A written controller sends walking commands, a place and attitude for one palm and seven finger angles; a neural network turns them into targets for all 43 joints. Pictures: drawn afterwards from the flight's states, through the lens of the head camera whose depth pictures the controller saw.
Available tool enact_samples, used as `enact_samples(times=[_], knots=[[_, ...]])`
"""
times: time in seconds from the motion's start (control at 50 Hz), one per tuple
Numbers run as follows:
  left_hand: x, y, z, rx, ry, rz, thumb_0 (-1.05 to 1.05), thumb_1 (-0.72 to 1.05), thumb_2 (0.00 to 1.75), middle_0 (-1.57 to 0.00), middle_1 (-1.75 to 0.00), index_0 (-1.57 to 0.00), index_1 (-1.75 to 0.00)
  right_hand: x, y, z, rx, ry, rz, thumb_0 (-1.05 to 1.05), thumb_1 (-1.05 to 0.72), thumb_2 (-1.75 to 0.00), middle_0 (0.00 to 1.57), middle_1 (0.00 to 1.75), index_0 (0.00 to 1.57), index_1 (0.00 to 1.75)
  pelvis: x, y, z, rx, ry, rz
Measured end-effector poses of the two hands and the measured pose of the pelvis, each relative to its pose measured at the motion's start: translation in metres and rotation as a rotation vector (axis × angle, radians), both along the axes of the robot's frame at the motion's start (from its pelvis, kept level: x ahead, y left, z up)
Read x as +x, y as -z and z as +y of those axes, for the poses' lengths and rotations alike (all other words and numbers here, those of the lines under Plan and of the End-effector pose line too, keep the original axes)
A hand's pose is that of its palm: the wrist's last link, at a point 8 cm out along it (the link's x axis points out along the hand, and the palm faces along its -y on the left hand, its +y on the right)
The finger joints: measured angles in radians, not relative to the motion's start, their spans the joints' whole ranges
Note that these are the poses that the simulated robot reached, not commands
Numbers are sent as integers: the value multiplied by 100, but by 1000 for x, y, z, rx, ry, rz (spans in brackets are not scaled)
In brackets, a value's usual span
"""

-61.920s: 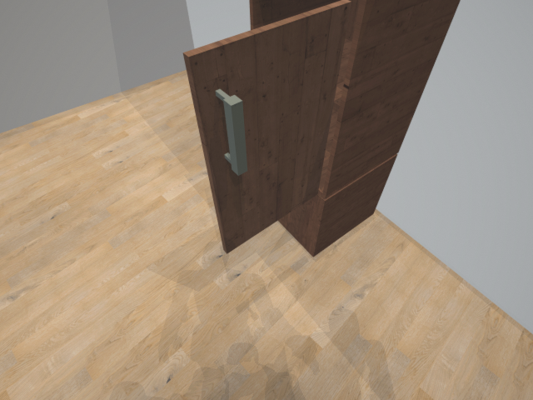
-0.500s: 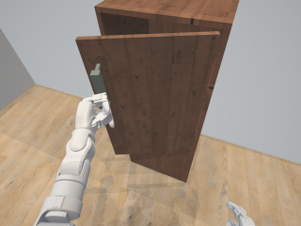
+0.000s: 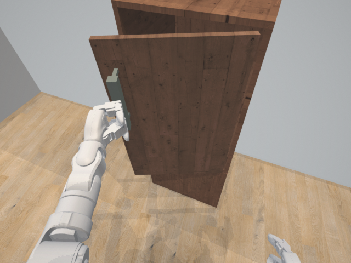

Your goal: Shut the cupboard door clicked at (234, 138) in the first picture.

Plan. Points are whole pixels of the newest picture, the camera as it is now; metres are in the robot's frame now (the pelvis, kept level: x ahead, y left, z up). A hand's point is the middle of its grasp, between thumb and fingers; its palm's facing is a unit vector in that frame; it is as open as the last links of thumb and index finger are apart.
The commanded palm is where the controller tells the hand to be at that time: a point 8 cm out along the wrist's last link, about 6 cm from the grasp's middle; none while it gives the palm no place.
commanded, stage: push the door shut along its arc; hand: left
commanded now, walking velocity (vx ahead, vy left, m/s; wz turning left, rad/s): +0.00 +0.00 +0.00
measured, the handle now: (121, 100) +0.49 +0.17 +0.11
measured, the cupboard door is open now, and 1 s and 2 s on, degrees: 24 6 0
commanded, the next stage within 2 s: pull the fist back off the door in 1.72 s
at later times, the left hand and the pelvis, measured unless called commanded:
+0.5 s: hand (132, 105) +0.46 +0.13 +0.11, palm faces -0.11 -0.99 -0.01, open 3.1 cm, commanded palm +0.45 +0.18 +0.11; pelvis +0.00 +0.02 -0.01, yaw +0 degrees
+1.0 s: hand (146, 90) +0.52 +0.10 +0.12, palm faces -0.22 -0.98 -0.01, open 3.1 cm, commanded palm +0.51 +0.15 +0.11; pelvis +0.00 +0.01 -0.02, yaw -1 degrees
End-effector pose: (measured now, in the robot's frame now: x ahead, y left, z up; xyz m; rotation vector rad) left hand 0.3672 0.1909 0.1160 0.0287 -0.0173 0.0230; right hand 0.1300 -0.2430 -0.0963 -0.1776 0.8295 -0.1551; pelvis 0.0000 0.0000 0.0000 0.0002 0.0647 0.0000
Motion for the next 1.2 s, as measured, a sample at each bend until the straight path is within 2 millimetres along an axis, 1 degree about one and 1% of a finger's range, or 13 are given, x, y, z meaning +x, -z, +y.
enact_samples(times=[0.1, 0.16, 0.36, 0.58, 0.76, 0.9, 1.1, 1.2], knots=[[20, -1, -3, -10, 33, 6, 1, 90, 90, -130, -150, -130, -150, -7, 3, 3, -4, 12, 28, 1, -91, -90, 20, 30, 20, 30, 1, 1, 3, -1, 2, 15], [30, -1, 0, -9, 45, 12, 1, 89, 91, -130, -150, -130, -150, -14, 5, 4, -6, 22, 53, 1, -91, -90, 20, 30, 20, 30, 2, 2, 5, -3, 3, 26], [60, 0, 5, -3, 86, 29, -1, 90, 92, -130, -150, -130, -150, -48, 16, 3, -14, 62, 158, 1, -91, -90, 20, 30, 20, 30, 4, 5, 13, -8, 3, 64], [90, 1, -8, 0, 150, 36, 1, 90, 91, -130, -150, -131, -150, -86, 23, -1, -33, 112, 249, 1, -91, -90, 20, 30, 20, 30, 3, 10, 18, -13, 8, 107], [111, -2, -18, 8, 193, 44, 1, 90, 90, -130, -150, -130, -150, -113, 26, -5, -39, 143, 312, 1, -91, -90, 20, 30, 20, 30, 1, 14, 17, -16, 9, 143], [128, -2, -30, -5, 234, 65, 1, 90, 90, -130, -150, -130, -150, -131, 28, -10, -49, 166, 355, 1, -91, -90, 20, 30, 20, 30, -1, 17, 13, -18, 10, 173], [154, -4, -35, -9, 270, 60, 1, 90, 90, -130, -150, -130, -150, -154, 29, -18, -66, 202, 424, 1, -91, -90, 20, 30, 20, 30, -1, 23, 9, -20, 16, 225], [163, -7, -41, -14, 306, 62, 1, 90, 90, -130, -150, -130, -150, -161, 28, -19, -67, 215, 455, 1, -91, -90, 20, 30, 20, 30, 3, 24, 7, -22, 17, 240]])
